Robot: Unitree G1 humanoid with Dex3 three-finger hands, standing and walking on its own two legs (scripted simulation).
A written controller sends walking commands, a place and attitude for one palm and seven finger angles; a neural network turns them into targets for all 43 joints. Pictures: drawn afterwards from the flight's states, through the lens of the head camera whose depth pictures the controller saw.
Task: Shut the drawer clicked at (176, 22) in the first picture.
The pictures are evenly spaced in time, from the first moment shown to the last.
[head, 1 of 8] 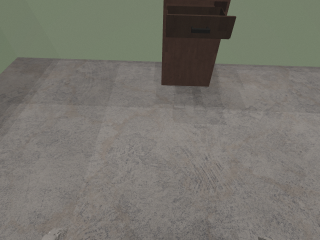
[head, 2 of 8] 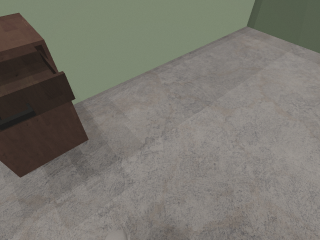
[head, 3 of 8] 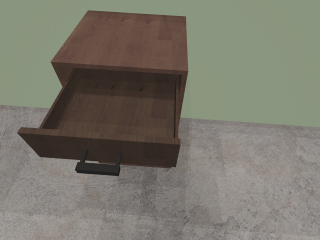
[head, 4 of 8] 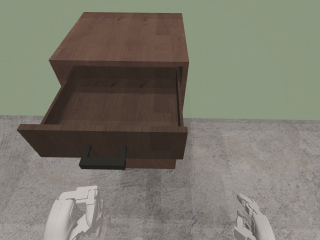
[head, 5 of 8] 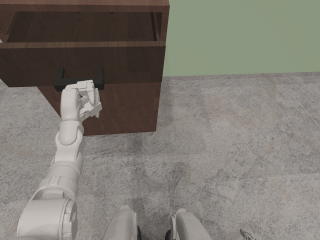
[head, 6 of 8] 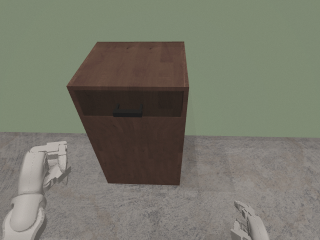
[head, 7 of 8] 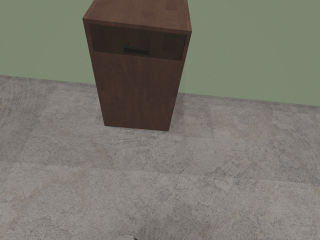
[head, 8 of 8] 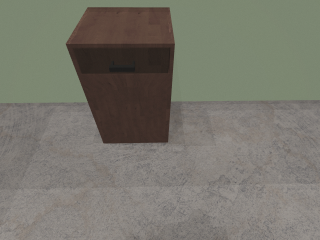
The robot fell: no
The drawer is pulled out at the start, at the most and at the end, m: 0.30 0.30 0.00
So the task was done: yes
